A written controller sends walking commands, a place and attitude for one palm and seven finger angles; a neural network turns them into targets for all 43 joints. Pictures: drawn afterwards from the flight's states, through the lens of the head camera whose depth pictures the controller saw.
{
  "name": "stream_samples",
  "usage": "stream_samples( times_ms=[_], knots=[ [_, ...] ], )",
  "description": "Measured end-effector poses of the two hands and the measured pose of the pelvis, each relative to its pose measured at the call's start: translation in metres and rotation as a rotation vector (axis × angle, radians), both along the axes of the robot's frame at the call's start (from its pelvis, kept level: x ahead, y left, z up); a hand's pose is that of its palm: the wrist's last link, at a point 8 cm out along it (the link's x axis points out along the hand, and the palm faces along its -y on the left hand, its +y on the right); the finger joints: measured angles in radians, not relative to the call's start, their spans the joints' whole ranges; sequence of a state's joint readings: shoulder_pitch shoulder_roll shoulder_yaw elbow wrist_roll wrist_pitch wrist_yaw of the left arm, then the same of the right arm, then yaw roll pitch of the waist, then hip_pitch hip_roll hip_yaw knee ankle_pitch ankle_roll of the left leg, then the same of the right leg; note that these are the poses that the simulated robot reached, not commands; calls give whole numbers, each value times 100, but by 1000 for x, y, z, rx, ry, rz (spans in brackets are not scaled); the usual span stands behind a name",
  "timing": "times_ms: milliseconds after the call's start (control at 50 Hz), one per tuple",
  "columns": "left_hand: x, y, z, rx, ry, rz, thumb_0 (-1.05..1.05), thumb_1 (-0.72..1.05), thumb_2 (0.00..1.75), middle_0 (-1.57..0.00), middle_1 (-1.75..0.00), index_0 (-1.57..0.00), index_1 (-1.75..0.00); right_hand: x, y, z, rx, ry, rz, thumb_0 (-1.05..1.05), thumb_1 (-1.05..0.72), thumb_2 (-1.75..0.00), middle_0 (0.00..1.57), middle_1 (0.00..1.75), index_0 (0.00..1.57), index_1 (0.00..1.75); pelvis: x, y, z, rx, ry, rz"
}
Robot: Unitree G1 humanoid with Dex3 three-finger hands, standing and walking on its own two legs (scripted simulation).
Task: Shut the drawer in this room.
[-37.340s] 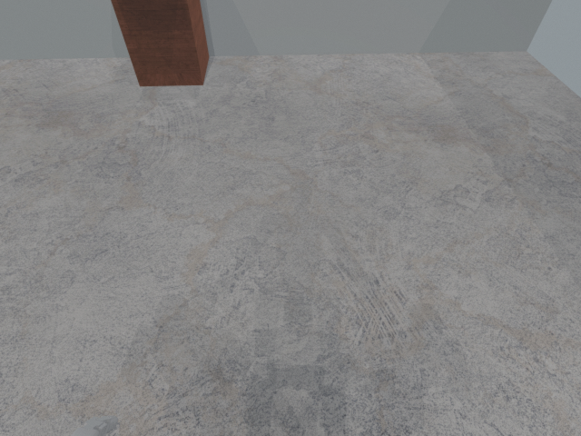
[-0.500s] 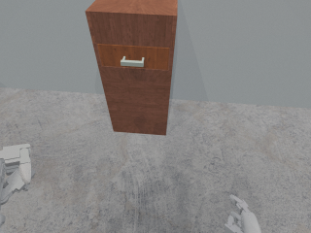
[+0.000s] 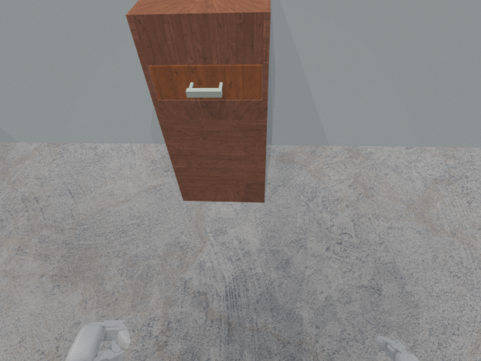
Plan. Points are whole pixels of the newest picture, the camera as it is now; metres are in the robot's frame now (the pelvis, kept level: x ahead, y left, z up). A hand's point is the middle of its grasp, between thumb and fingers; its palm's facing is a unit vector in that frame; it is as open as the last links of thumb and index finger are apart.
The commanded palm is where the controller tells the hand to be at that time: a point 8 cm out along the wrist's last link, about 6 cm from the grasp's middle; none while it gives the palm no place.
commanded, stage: let the arm hang, fingers relaxed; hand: left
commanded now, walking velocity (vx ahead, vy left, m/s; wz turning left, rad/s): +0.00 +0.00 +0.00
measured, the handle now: (205, 88) +0.96 +0.17 -0.07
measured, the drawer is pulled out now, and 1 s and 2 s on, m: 0.00 0.00 0.00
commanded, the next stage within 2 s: look to check the result in 0.90 s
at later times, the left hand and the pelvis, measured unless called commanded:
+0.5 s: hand out of the picture +0.02 +0.22 -0.15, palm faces -0.01 -0.95 -0.31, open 6.5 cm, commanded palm none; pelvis +0.00 +0.00 +0.01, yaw +0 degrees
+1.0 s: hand out of the picture +0.10 +0.22 -0.14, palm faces -0.02 -0.95 -0.31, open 7.4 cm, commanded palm none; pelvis +0.02 -0.01 +0.02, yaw +0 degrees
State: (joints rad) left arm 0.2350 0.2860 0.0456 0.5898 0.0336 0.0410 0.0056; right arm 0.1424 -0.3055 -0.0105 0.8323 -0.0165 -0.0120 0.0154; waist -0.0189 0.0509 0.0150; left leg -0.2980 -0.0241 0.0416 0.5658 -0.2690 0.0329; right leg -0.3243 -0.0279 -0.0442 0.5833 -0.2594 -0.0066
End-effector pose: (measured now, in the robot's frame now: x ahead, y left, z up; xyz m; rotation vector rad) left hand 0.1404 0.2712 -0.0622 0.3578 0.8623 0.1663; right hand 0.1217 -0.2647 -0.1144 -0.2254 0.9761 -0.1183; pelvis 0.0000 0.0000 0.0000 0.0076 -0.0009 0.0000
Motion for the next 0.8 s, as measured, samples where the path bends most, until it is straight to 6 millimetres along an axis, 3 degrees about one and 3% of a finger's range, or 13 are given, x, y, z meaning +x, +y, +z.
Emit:
stream_samples(
  times_ms=[60,120,220,320,420,540,680,800],
  knots=[
    [-46,-26,-44,-97,230,14,2,91,90,-116,-137,-116,-137,-32,-6,-2,-21,108,-26,1,-91,-90,20,30,20,30,-3,-2,3,-1,-10,-6],
    [-89,-42,-64,-143,385,45,2,90,90,-106,-127,-106,-126,-65,-9,-4,-37,231,-51,1,-91,-90,20,30,20,30,-4,-5,7,-5,-10,-7],
    [-134,-26,-66,-132,499,148,2,90,90,-87,-107,-87,-107,-111,-7,-6,-39,403,-78,1,-91,-90,20,30,20,30,-3,-9,11,-14,-10,2],
    [-152,-11,-59,-93,561,183,1,90,90,-68,-85,-68,-85,-134,1,-12,-11,474,-103,1,-91,-90,20,30,20,30,-1,-8,13,-15,-14,2],
    [-143,-2,-53,-66,545,188,1,91,90,-49,-63,-48,-63,-134,11,-18,21,472,-109,1,-91,-90,20,30,20,30,1,-6,14,-12,-20,-1],
    [-110,-3,-50,-62,463,162,1,91,90,-30,-43,-30,-43,-116,18,-22,45,416,-106,1,-91,-90,20,30,20,30,3,-5,14,-8,-25,-5],
    [-70,-12,-46,-79,367,119,1,91,90,-22,-33,-22,-33,-89,14,-19,40,342,-100,1,-91,-90,20,30,20,30,7,-5,15,-6,-27,-8],
    [-51,-17,-44,-87,331,98,1,90,90,-21,-31,-20,-31,-72,2,-14,13,305,-99,1,-91,-90,20,30,20,30,11,-6,16,-4,-27,-9]
  ],
)
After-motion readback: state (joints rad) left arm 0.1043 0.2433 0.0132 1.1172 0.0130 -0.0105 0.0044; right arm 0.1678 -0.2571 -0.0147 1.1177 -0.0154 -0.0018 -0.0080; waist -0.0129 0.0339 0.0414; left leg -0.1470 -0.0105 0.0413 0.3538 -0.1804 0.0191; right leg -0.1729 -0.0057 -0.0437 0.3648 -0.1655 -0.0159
